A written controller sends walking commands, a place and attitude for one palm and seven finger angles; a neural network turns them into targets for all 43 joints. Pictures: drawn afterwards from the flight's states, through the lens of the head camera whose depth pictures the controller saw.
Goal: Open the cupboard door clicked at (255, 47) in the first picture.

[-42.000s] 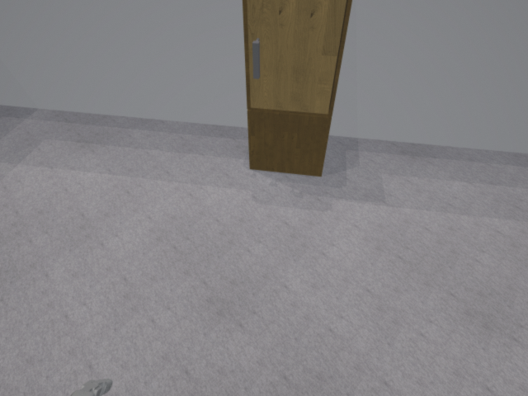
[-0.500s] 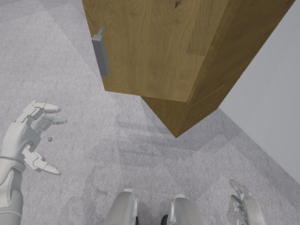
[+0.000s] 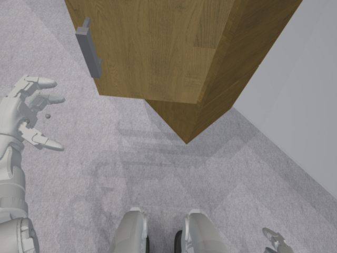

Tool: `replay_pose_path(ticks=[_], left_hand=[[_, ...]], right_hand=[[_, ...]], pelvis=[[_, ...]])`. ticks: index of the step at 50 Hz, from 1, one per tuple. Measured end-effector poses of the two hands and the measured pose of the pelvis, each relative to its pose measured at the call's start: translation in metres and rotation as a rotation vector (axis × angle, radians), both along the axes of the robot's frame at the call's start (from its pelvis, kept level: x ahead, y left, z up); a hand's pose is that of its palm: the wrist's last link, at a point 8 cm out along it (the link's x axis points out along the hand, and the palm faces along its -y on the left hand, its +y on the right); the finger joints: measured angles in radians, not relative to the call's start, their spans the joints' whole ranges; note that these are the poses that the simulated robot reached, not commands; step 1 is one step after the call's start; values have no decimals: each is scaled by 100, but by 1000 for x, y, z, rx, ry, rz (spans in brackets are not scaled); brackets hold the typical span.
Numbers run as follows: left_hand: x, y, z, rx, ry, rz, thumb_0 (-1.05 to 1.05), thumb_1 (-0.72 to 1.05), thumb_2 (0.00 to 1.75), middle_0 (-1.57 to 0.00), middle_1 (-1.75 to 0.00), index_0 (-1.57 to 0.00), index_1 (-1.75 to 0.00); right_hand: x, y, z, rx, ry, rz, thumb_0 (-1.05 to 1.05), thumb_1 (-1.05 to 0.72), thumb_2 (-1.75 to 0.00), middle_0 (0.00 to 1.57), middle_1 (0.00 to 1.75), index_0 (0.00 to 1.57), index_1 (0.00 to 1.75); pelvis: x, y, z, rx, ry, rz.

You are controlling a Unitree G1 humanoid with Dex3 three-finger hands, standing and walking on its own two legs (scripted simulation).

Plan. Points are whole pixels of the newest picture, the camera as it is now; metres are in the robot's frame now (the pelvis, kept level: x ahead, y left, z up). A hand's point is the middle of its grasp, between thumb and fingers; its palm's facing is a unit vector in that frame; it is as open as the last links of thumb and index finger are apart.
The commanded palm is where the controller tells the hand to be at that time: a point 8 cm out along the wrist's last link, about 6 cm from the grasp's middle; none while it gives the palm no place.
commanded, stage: move the hooked fingers beside the handle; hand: left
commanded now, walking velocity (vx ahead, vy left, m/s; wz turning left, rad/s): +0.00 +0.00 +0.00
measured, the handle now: (92, 49) +0.61 +0.23 +0.03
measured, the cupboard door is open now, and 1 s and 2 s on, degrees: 46 46 46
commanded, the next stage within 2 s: slide the fingers in behind the handle in 1.90 s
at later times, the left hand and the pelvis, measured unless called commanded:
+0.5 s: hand (56, 85) +0.48 +0.28 +0.04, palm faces -0.03 -1.00 -0.03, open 14.0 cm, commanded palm +0.48 +0.32 +0.04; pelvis -0.01 +0.01 -0.02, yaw -1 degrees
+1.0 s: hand (67, 56) +0.57 +0.28 +0.04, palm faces -0.01 -1.00 -0.02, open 14.0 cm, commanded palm +0.57 +0.29 +0.03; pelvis -0.01 +0.01 -0.03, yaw -3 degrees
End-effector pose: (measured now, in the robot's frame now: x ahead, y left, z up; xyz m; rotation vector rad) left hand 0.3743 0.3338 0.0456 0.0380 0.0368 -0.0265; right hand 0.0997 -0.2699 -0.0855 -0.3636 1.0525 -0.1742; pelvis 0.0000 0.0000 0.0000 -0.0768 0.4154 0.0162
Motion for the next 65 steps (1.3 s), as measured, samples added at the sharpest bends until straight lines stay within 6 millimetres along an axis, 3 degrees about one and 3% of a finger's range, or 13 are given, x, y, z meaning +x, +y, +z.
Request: replay_pose_path(ticks=[17, 36, 51, 61, 65], left_hand=[[56, 10, 3, -7, -24, 10, -1, -50, 30, -30, -120, -30, -120], [130, 4, -3, -10, -19, 15, -1, -50, 30, -30, -120, -30, -120], [175, 1, -1, -17, 1, 19, -1, -50, 30, -30, -120, -30, -120], [169, 14, -16, -11, 27, 28, -1, -50, 30, -30, -120, -30, -120], [165, 21, -7, -9, -8, 42, -1, -50, 30, -30, -120, -30, -120]], right_hand=[[-37, -3, -11, -26, 139, -55, 1, -91, -90, 21, 30, 20, 30], [-91, 2, -18, -70, 309, -123, 0, -91, -90, 21, 30, 20, 30], [-124, 14, -16, -72, 427, -174, 0, -91, -89, 21, 30, 20, 30], [-128, 22, -15, -42, 471, -194, 0, -91, -90, 21, 30, 20, 30], [-122, 22, -13, -44, 467, -184, 0, -91, -89, 21, 30, 20, 30]], pelvis=[[-5, 3, -11, -16, 46, -10], [-10, 8, -28, -47, 123, -15], [-6, 8, -35, -65, 172, -23], [-2, 10, -33, -67, 179, -39], [-1, 11, -30, -73, 176, -31]])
